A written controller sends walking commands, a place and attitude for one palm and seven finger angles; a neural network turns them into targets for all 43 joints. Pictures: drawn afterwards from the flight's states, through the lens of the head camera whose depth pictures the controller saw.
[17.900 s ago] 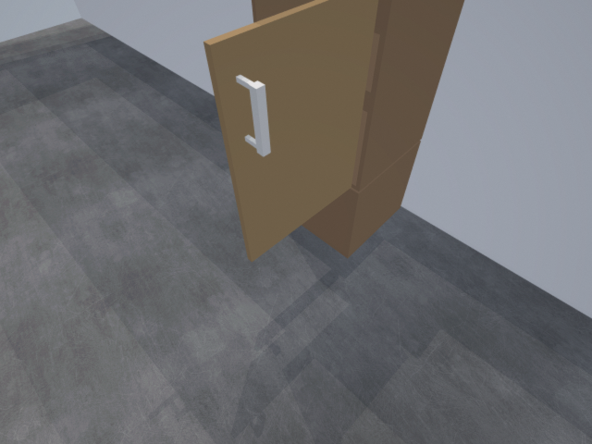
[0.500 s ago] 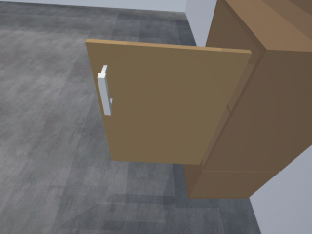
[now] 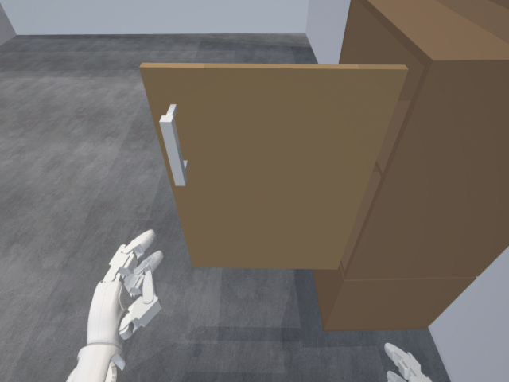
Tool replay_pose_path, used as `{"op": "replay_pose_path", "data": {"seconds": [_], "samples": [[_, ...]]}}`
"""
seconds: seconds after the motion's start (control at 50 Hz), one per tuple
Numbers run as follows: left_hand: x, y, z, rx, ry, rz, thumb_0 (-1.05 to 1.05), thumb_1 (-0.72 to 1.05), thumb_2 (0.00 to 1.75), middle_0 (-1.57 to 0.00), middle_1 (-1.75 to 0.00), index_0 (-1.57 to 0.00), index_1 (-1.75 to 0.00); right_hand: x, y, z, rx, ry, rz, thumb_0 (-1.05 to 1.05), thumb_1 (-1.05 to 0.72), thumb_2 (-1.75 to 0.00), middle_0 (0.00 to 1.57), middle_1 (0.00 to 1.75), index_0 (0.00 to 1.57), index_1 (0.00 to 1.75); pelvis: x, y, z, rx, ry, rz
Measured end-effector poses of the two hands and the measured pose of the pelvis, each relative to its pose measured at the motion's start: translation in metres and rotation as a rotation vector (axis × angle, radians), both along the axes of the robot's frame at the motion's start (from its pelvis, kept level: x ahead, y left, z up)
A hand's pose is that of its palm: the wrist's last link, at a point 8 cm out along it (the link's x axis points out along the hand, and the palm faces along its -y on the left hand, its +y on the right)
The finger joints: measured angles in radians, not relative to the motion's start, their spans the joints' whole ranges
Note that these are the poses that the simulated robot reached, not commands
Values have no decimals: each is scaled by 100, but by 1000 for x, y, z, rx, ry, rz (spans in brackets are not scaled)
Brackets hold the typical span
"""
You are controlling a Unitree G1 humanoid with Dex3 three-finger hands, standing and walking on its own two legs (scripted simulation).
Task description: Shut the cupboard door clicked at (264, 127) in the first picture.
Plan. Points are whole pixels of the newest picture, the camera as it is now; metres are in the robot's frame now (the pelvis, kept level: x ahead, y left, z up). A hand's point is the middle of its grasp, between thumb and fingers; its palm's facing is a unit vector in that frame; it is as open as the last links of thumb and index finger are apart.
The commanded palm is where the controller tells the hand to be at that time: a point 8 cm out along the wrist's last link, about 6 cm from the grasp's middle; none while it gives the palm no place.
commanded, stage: raise the hand and make a fist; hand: left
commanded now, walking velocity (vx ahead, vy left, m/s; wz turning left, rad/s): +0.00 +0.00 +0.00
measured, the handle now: (176, 146) +0.49 +0.14 +0.14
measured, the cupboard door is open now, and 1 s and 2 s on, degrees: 88 88 88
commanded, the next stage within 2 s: bring the fist close to the handle in 1.66 s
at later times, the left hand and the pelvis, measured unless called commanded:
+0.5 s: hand (162, 310) +0.23 +0.14 +0.04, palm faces -0.14 -0.99 -0.02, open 4.5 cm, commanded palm +0.18 +0.22 +0.05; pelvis +0.03 -0.02 -0.03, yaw +1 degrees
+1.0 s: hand (117, 268) +0.25 +0.18 +0.13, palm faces +0.05 -1.00 -0.07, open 3.1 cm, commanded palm +0.22 +0.23 +0.12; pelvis +0.04 -0.02 +0.00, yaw +1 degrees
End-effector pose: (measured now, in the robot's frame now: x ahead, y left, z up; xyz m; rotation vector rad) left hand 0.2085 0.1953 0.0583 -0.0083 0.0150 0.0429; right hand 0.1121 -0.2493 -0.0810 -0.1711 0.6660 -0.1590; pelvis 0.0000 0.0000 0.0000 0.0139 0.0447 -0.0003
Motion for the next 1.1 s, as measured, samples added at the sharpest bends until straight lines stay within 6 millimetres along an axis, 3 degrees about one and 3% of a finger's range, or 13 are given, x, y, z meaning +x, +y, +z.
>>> {"op": "replay_pose_path", "data": {"seconds": [0.06, 0.16, 0.2, 0.24, 0.3, 0.36, 0.42, 0.48, 0.54, 0.64, 0.8, 1.0, 1.1], "samples": [[-14, -3, -23, -20, -47, -96, 0, 91, 89, -32, -44, -32, -44, 28, -9, 9, -25, -82, 14, 2, -91, -90, 20, 30, 20, 30, -4, -8, -15, 0, 37, -14], [-70, 20, -84, -29, 167, -18, 1, 90, 89, -41, -53, -41, -53, 74, -18, 23, -107, -171, 102, 2, -91, -90, 20, 30, 20, 30, -4, -18, -37, -14, 87, 2], [-89, 31, -85, -9, 193, 58, 1, 90, 89, -45, -57, -45, -57, 91, -15, 24, -129, -194, 148, 2, -91, -90, 20, 30, 20, 30, -1, -20, -42, -28, 104, 18], [-95, 37, -68, 22, 129, 110, 2, 90, 89, -48, -61, -48, -61, 107, -9, 21, -136, -211, 194, 2, -91, -90, 20, 30, 20, 30, 2, -20, -46, -44, 115, 34], [-80, 33, -30, 59, -67, 104, 2, 90, 90, -54, -67, -53, -67, 124, 6, 10, -110, -226, 244, 2, -91, -90, 20, 30, 20, 30, 6, -20, -49, -65, 126, 54], [-46, 16, -3, 76, -200, -9, 2, 90, 90, -59, -73, -59, -73, 129, 21, -3, -53, -216, 248, 2, -91, -90, 20, 30, 20, 30, 9, -20, -50, -74, 136, 57], [-11, -1, -4, 74, -116, -149, 1, 90, 90, -64, -79, -64, -79, 121, 31, -11, 23, -166, 196, 2, -91, -90, 20, 30, 20, 30, 15, -22, -44, -62, 145, 41], [6, -4, -16, 43, 78, -198, 1, 90, 90, -70, -85, -70, -85, 107, 32, -12, 72, -98, 130, 2, -91, -90, 20, 30, 21, 30, 25, -23, -32, -43, 143, 23], [7, 11, -11, 27, 155, -111, 2, 90, 89, -76, -91, -75, -91, 95, 26, -10, 75, -43, 79, 2, -90, -90, 21, 30, 21, 30, 37, -24, -23, -34, 132, 9], [-4, 37, 20, 71, 33, 51, 2, 90, 89, -85, -101, -84, -101, 85, 9, -9, 21, 10, 82, 2, -90, -90, 20, 30, 20, 30, 46, -22, -16, -37, 124, 20], [4, 15, 18, 52, 21, -115, 1, 90, 90, -99, -117, -99, -117, 93, -8, 1, -43, -33, 77, 2, -91, -90, 20, 30, 20, 30, 41, -17, -14, -43, 111, 29], [14, 39, 68, 83, -128, 2, 2, 90, 89, -118, -137, -118, -137, 108, 12, 31, -1, -160, 97, 2, -91, -90, 20, 30, 20, 30, 41, -15, -1, -44, 38, 27], [21, 30, 64, 69, -40, -65, 1, 90, 90, -125, -144, -124, -144, 106, 23, 34, 18, -164, 122, 2, -91, -90, 20, 30, 20, 30, 37, -12, 6, -44, 8, 30]]}}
